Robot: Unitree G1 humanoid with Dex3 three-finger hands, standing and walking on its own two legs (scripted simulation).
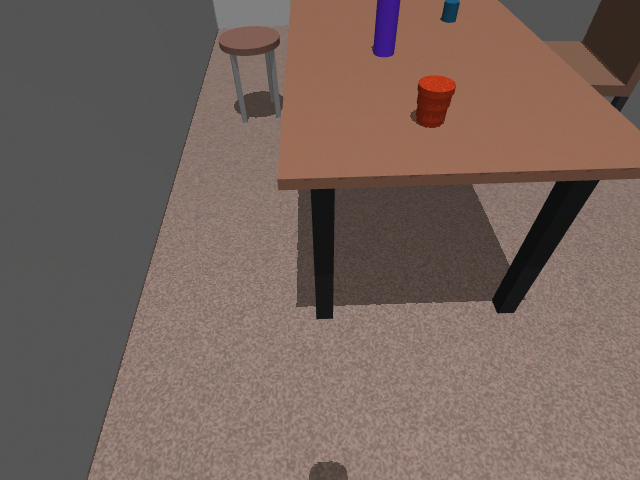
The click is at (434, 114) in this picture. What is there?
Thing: tapered cup
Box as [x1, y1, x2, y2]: [416, 75, 455, 127]
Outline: 449,78 432,75 423,77 419,80 416,120 421,125 433,127 441,124 455,87 455,83
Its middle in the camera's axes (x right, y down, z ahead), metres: +0.28 -0.33 +0.95
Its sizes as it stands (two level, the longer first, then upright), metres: 0.087 0.087 0.098
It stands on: a support 0.73 m high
